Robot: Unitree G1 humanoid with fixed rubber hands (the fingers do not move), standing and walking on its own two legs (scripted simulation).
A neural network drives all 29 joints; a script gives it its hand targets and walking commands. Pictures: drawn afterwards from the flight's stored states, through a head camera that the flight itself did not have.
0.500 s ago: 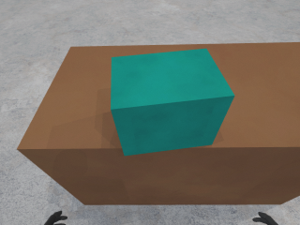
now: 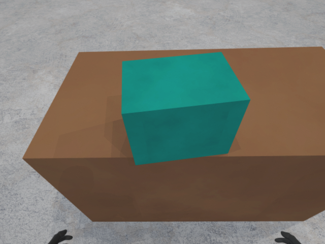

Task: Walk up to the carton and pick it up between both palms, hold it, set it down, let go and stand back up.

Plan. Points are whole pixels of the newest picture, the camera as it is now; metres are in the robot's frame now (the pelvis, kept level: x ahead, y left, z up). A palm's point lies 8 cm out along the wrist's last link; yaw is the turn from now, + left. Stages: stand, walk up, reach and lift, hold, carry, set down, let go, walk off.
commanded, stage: walk up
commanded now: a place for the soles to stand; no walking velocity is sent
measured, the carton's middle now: (177, 109) +0.45 -0.03 +0.07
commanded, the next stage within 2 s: reach and lift in 0.28 s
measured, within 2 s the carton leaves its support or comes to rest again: neither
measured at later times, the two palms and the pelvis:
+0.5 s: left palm out of the picture +0.14 +0.29 -0.09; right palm out of the picture +0.12 -0.32 -0.11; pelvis -0.01 -0.01 -0.01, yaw -1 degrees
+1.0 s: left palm (59, 239) +0.15 +0.26 -0.03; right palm (312, 235) +0.14 -0.31 -0.04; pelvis +0.00 -0.02 +0.01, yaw -1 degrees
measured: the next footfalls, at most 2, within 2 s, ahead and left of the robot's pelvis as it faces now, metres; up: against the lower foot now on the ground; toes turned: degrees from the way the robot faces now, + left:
none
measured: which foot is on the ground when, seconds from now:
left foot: down 0.00-1.00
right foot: down 0.00-1.00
